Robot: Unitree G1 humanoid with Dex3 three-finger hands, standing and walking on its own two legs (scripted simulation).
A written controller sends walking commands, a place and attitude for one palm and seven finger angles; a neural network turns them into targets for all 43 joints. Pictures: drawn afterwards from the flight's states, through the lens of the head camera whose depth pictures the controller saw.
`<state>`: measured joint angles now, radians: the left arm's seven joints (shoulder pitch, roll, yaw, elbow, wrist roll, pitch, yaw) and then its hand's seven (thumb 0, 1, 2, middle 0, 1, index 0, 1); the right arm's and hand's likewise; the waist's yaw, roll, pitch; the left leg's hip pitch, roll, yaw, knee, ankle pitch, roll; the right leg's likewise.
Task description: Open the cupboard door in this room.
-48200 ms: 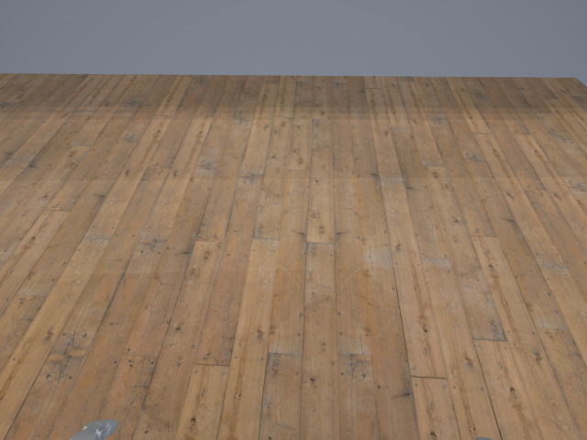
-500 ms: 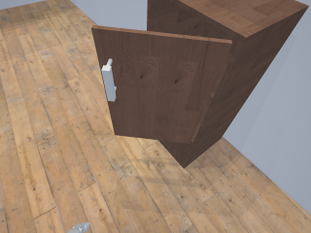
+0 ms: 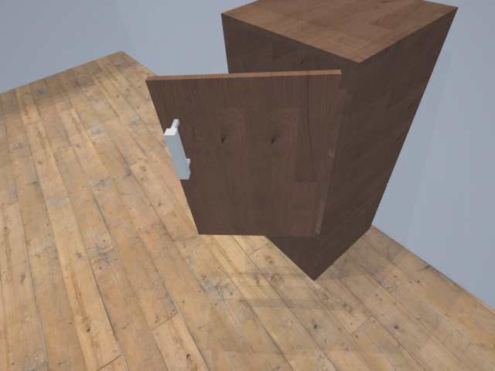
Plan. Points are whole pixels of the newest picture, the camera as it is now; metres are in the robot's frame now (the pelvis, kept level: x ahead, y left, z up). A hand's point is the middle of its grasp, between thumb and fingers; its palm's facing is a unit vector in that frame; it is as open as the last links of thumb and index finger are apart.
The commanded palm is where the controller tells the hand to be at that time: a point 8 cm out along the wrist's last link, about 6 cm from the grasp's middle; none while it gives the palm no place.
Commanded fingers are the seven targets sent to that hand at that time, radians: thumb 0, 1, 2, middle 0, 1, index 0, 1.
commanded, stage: come to a stop and stand still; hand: left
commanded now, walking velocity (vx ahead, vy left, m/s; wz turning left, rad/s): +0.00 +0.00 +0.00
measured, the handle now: (180, 149) +0.60 +0.22 +0.01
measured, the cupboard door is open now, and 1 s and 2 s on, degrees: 46 46 46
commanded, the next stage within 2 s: look again from close up in 1.12 s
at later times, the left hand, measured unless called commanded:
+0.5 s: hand out of the picture +0.04 +0.14 -0.16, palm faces +0.03 -0.97 -0.24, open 7.3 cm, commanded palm none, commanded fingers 0.00 0.90 0.90 -0.20 -0.30 -0.20 -0.30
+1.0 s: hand out of the picture +0.04 +0.12 -0.16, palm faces +0.07 -0.97 -0.21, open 7.3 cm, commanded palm none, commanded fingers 0.00 0.90 0.90 -0.20 -0.30 -0.20 -0.30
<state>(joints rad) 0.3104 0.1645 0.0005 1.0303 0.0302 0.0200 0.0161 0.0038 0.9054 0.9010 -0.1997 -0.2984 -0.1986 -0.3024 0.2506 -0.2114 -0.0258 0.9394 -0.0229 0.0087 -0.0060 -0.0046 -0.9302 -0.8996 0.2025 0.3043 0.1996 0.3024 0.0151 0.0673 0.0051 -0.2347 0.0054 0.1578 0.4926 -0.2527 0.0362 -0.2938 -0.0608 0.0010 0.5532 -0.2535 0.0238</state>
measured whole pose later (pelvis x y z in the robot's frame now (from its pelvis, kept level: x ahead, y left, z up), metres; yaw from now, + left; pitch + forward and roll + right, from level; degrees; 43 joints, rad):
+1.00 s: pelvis +0.05 -0.06 +0.01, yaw +2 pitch +0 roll +1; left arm 0.28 0.14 0.01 1.12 0.02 -0.02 0.03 0.01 0.92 0.90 -0.20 -0.30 -0.20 -0.30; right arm 0.27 -0.15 0.00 1.12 -0.02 -0.01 -0.04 0.01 -0.92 -0.90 0.20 0.30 0.20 0.30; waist 0.01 0.02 0.03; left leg -0.13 0.08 0.09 0.40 -0.26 -0.06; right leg -0.17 0.02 -0.07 0.46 -0.29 -0.05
